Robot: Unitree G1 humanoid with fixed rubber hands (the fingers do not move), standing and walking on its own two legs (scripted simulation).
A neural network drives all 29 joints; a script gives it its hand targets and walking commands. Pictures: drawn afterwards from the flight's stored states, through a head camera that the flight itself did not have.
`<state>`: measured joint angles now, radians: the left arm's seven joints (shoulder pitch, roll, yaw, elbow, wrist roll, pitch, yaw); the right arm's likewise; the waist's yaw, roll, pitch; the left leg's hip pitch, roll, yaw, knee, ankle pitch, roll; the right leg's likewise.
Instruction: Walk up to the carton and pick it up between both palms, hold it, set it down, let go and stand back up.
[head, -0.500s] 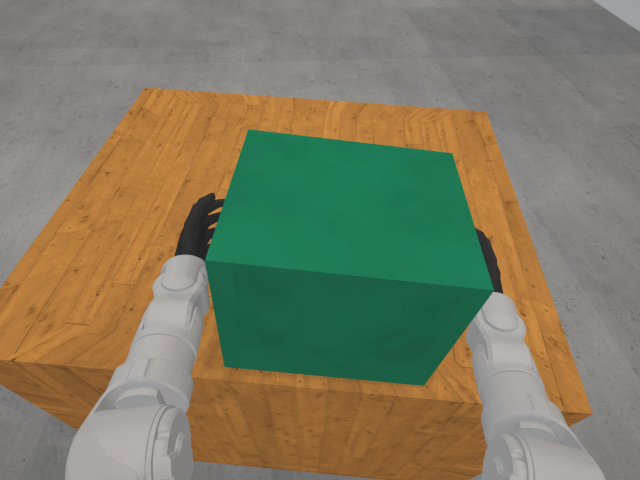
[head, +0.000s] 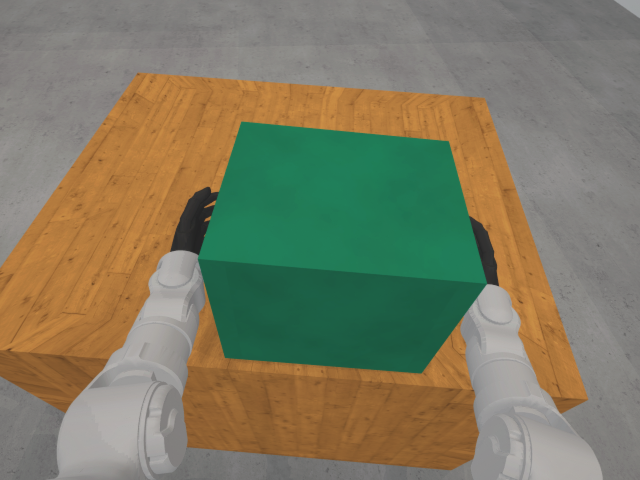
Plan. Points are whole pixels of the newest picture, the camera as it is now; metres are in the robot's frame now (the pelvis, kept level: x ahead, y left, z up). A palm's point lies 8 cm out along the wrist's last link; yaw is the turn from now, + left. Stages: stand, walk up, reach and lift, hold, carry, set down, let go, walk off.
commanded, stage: set down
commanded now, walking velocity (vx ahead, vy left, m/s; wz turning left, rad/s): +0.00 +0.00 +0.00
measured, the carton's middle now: (334, 251) +0.43 -0.05 +0.02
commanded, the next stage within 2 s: none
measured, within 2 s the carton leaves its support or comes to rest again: neither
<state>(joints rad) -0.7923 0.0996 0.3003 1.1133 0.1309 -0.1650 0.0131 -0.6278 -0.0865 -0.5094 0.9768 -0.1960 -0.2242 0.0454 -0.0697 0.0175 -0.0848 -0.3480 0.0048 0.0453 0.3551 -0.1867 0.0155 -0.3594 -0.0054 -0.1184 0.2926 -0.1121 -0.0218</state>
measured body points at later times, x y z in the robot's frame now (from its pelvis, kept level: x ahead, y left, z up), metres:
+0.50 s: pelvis +0.00 +0.00 +0.00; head +0.06 +0.00 +0.44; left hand +0.43 +0.14 +0.04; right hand +0.38 -0.24 +0.03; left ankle -0.02 +0.10 -0.75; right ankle +0.01 -0.10 -0.75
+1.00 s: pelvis -0.01 +0.00 -0.01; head +0.06 -0.01 +0.43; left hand +0.44 +0.14 +0.04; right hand +0.39 -0.25 +0.01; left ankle -0.02 +0.10 -0.75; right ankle +0.01 -0.10 -0.75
